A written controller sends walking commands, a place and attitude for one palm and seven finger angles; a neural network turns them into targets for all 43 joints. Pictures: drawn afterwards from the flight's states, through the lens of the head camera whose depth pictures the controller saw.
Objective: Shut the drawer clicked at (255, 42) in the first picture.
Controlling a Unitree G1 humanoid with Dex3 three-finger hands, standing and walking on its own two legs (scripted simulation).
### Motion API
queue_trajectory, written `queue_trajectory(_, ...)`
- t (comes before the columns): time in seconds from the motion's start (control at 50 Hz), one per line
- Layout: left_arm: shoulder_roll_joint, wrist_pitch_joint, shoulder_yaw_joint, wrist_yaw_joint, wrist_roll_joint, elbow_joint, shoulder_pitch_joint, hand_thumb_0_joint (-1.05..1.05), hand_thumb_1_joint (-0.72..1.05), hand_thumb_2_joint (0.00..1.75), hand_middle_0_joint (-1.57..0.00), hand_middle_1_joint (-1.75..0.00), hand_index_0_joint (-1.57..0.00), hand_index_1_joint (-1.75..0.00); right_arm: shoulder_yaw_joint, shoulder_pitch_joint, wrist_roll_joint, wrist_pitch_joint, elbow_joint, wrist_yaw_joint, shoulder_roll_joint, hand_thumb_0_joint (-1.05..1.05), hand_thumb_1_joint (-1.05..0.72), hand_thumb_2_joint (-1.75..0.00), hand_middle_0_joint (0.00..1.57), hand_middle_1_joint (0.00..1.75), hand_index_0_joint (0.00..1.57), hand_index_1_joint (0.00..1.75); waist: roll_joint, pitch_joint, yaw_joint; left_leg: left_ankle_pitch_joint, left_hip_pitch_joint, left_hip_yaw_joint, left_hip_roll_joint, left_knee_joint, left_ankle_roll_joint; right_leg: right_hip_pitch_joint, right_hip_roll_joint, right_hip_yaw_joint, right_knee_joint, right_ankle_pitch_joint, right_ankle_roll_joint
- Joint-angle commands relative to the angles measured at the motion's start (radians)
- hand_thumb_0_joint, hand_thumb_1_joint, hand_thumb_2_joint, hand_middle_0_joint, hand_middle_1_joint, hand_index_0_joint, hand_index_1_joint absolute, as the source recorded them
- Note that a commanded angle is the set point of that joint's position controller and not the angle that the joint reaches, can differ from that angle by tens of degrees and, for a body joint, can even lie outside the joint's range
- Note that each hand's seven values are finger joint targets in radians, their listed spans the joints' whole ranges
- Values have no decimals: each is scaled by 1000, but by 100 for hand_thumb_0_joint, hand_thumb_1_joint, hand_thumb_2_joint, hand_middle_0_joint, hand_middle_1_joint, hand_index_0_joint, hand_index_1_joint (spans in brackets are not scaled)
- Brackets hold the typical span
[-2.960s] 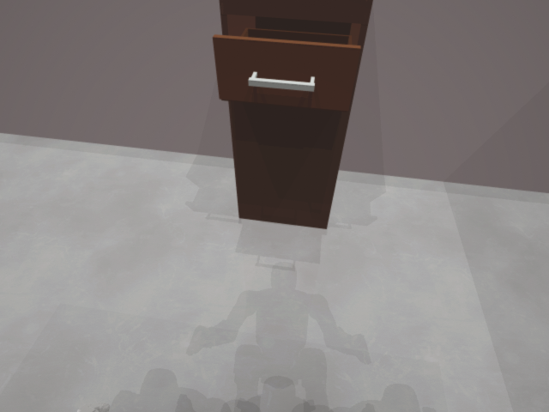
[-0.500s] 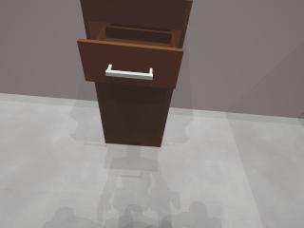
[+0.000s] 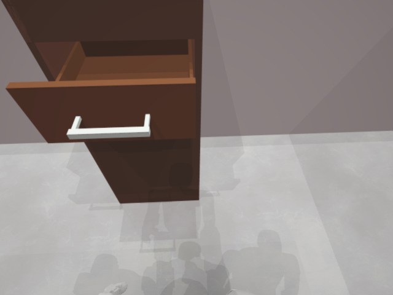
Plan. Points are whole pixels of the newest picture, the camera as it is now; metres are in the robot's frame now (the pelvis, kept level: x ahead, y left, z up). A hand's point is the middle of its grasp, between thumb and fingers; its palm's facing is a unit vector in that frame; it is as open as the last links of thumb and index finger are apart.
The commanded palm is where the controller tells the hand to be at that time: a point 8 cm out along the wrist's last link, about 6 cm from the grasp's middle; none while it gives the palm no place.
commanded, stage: come to a stop and stand still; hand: left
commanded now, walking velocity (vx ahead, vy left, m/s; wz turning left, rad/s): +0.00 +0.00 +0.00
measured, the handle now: (111, 126) +0.46 +0.19 +0.07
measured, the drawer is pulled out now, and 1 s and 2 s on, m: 0.17 0.17 0.17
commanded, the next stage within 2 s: none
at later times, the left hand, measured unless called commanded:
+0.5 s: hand out of the picture +0.04 +0.22 -0.18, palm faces +0.10 -0.98 -0.17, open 7.4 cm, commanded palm none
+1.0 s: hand out of the picture -0.06 +0.17 -0.14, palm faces +0.07 -0.97 -0.23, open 7.4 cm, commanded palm none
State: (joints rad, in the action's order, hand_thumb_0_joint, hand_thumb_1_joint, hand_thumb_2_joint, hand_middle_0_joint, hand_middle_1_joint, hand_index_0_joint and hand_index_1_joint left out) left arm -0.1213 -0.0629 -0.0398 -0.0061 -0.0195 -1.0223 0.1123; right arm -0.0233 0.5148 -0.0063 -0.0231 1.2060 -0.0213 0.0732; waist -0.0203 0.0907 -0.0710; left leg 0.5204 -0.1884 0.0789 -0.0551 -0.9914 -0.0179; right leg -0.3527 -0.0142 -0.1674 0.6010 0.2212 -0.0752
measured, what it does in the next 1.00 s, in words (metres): steps on the spot: left foot, then right foot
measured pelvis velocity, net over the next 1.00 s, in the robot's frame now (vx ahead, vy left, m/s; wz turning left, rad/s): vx -0.03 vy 0.00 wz -0.02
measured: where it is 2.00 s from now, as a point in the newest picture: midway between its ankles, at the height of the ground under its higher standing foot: outside the picture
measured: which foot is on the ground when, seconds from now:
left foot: up 0.00-0.36, down 0.38-0.90, up 0.92-1.00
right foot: down 0.00-0.40, up 0.42-0.88, down 0.90-1.00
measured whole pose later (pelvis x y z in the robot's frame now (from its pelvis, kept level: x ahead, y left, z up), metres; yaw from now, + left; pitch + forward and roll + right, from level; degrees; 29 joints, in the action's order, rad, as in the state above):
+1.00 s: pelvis -0.03 +0.00 +0.03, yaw -1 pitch -1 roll +2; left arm -0.13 0.03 -0.03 0.03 -0.02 -1.10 0.38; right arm -0.07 0.35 -0.03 0.08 1.12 0.00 0.19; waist -0.01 -0.06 0.01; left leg 0.30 -0.44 0.05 0.01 -0.78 0.02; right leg -0.08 -0.03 -0.05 0.35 0.26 -0.03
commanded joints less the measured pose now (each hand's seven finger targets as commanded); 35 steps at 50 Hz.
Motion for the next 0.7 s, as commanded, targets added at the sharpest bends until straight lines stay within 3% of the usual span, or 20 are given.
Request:
queue_trajectory(0.0, -127, 0, -25, 32, 14, -23, 188, 0, 90, 90, -20, -30, -20, -30, -28, -53, -9, -14, -93, -4, 78, 0, -90, -90, 20, 30, 20, 30, 58, -54, 75, -117, -320, -68, -75, -271, -1, 181, -336, 312, -353, -288, -131)
queue_trajectory(0.04, -66, -8, -5, 41, 5, -13, 150, 0, 90, 90, -20, -30, -20, -30, -17, -12, -12, 6, -73, -9, 32, 0, -90, -90, 20, 30, 20, 30, 32, -30, 24, -156, -238, -65, -74, -146, 27, 66, -283, 181, -342, -558, -92)
queue_trajectory(0.06, -53, -8, -2, 45, 0, -4, 138, 0, 90, 90, -20, -30, -20, -30, -11, 12, -11, 19, -66, -13, 19, 0, -90, -90, 20, 30, 20, 30, 37, -51, 8, -157, -183, -58, -73, -54, 40, 38, -268, 130, -320, -658, -81)
queue_trajectory(0.08, -68, -1, 2, 48, 0, -2, 131, 0, 90, 90, -20, -30, -20, -30, -6, 7, -7, 29, -65, -14, 13, 0, -90, -90, 20, 30, 20, 30, 58, -71, 9, -157, -156, -42, -58, 25, 49, 49, -256, 109, -303, -718, -78)
queue_trajectory(0.14, -124, 22, -9, 54, 1, 2, 159, 0, 90, 90, -20, -30, -20, -30, -14, -80, 4, 44, -105, -11, 41, 0, -90, -90, 20, 30, 20, 30, 99, -101, 43, -179, -168, -20, -25, 140, 60, 118, -260, 127, -252, -740, -98)
queue_trajectory(0.2, -159, 44, -26, 55, -3, 10, 181, 0, 90, 90, -20, -30, -20, -30, -33, -183, -3, 59, -158, -8, 100, 0, -90, -90, 20, 30, 20, 30, 158, -89, 73, -138, -200, -31, -6, 161, 66, 160, -289, 181, -230, -724, -122)
queue_trajectory(0.24, -174, 54, -35, 56, -8, 16, 179, 0, 90, 90, -20, -30, -20, -30, -39, -229, -3, 60, -181, -7, 120, 0, -90, -90, 20, 30, 20, 30, 203, -78, 78, -120, -199, -38, 1, 179, 65, 159, -302, 196, -214, -727, -132)
queue_trajectory(0.28, -182, 61, -40, 56, -12, 22, 174, 0, 90, 90, -20, -30, -20, -30, -42, -256, -2, 59, -201, -6, 130, 0, -90, -90, 20, 30, 20, 30, 202, -72, 76, -133, -164, -41, 5, 241, 60, 146, -297, 207, -195, -682, -128)
queue_trajectory(0.32, -191, 67, -42, 56, -7, 24, 164, 0, 90, 90, -20, -30, -20, -30, -42, -243, -2, 52, -197, -6, 132, 0, -90, -90, 20, 30, 20, 30, 157, -95, 62, -263, -67, -27, 9, 400, 55, 138, -263, 192, -142, -583, -90)
queue_trajectory(0.34, -188, 72, -42, 56, -1, 27, 159, 0, 90, 90, -20, -30, -20, -30, -41, -213, -4, 45, -190, -5, 144, 0, -90, -90, 20, 30, 20, 30, 115, -112, 44, -431, 19, -28, -11, 529, 48, 116, -230, 169, -85, -489, -44)
queue_trajectory(0.36, -151, 79, -34, 54, 4, 38, 195, 0, 90, 90, -20, -30, -20, -30, -47, -200, -11, 32, -196, -8, 200, 0, -90, -90, 20, 30, 20, 30, -48, -160, 53, -773, 127, -151, -147, 573, -1, 45, -135, 108, 7, -235, 29)
queue_trajectory(0.38, -107, 83, -22, 55, 14, 44, 226, 0, 90, 90, -20, -30, -20, -30, -52, -214, -12, 27, -216, -13, 265, 0, -90, -90, 20, 30, 20, 30, -250, -167, 65, -1139, 118, -322, -329, 619, -112, -12, -38, 61, 140, 223, 88)
queue_trajectory(0.4, -126, 88, -22, 61, 9, 43, 214, 0, 90, 90, -20, -30, -20, -30, -52, -234, -15, 32, -224, -19, 275, 0, -90, -90, 20, 30, 20, 30, -196, -160, 54, -1117, 45, -293, -354, 636, -185, 13, -9, 139, 316, 399, 83)
queue_trajectory(0.42, -119, 101, -25, 63, 5, 36, 218, 0, 90, 90, -20, -30, -20, -30, -45, -264, -14, 26, -230, -31, 266, 0, -90, -90, 20, 30, 20, 30, -221, -151, 69, -1059, -20, -300, -345, 659, -189, 7, -9, 201, 406, 403, 86)
queue_trajectory(0.44, -138, 107, -31, 59, 2, 27, 215, 0, 90, 90, -20, -30, -20, -30, -40, -301, -15, 24, -243, -39, 248, 0, -90, -90, 20, 30, 20, 30, -171, -116, 75, -969, -38, -273, -317, 668, -186, -21, -13, 227, 460, 347, 88)
queue_trajectory(0.46, -141, 107, -37, 53, -1, 19, 216, 0, 90, 90, -20, -30, -20, -30, -35, -334, -16, 25, -252, -41, 237, 0, -90, -90, 20, 30, 20, 30, -137, -87, 83, -888, -46, -243, -285, 671, -175, -44, -10, 236, 504, 288, 92)
queue_trajectory(0.5, -130, 107, -37, 44, -4, 3, 248, 0, 90, 90, -20, -30, -20, -30, -31, -340, -14, 18, -254, -40, 224, 0, -90, -90, 20, 30, 20, 30, -88, -116, 90, -779, 9, -196, -237, 685, -148, -82, -4, 231, 536, 195, 110)
queue_trajectory(0.52, -136, 106, -36, 39, -3, -1, 254, 0, 90, 90, -20, -30, -20, -30, -30, -332, -9, 14, -252, -40, 224, 0, -90, -90, 20, 30, 20, 30, -41, -138, 89, -759, 39, -190, -237, 688, -143, -84, -7, 226, 530, 176, 116)
queue_trajectory(0.58, -132, 113, -42, 36, -5, 4, 247, 0, 90, 90, -20, -30, -20, -30, -40, -276, -11, 14, -228, -38, 222, 0, -90, -90, 20, 30, 20, 30, -106, -165, 64, -578, 95, -205, -233, 733, -126, -82, -15, 224, 462, 180, 129)
queue_trajectory(0.68, -114, 120, -28, 26, -6, 1, 211, 0, 90, 90, -20, -30, -20, -30, -49, -250, -17, 26, -196, -26, 235, 0, -90, -90, 20, 30, 20, 30, -148, -90, 38, -188, 39, -262, -220, 831, -114, -13, -27, 170, 242, 237, 117)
